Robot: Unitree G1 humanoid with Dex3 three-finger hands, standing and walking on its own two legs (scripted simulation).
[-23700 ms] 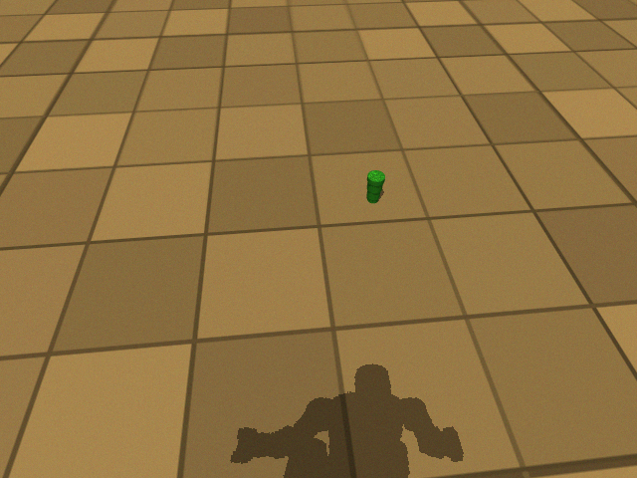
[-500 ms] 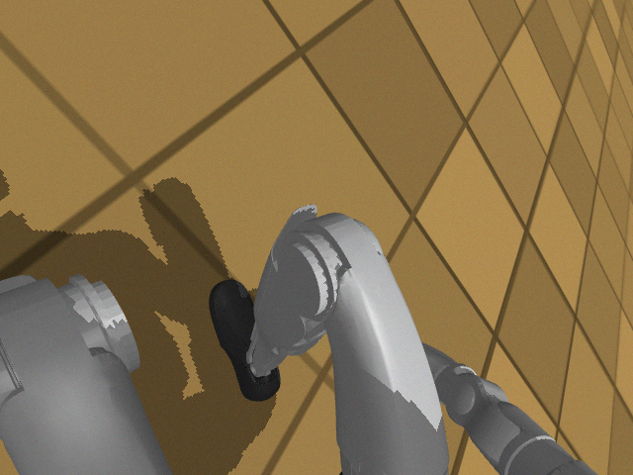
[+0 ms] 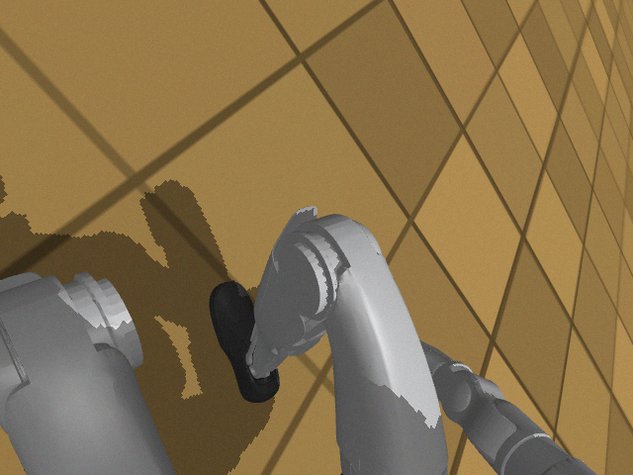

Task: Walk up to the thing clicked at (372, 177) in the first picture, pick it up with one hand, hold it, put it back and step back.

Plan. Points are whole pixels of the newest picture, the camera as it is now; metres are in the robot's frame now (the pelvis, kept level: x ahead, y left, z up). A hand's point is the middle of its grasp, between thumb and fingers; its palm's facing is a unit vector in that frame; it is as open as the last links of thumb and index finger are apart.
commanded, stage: withdraw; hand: left
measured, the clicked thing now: out of the picture +0.44 +0.29 -0.22
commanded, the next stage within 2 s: rise in 0.32 s
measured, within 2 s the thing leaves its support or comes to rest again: neither
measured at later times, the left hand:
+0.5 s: hand out of the picture +0.41 +0.38 -0.09, palm faces +0.45 -0.89 -0.06, open 17.6 cm
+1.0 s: hand out of the picture +0.30 +0.38 +0.04, palm faces +0.31 -0.81 -0.50, open 17.5 cm
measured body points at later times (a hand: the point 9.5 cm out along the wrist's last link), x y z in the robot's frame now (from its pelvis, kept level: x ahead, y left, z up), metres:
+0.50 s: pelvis +0.01 +0.00 +0.02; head +0.20 +0.19 +0.38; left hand +0.38 +0.43 -0.09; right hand +0.19 -0.24 -0.03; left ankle +0.08 +0.11 -0.26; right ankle +0.17 -0.13 -0.26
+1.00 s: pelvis +0.02 -0.01 +0.13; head +0.21 +0.07 +0.53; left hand +0.29 +0.42 +0.07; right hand +0.20 -0.24 +0.00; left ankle +0.08 +0.11 -0.26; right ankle +0.17 -0.13 -0.26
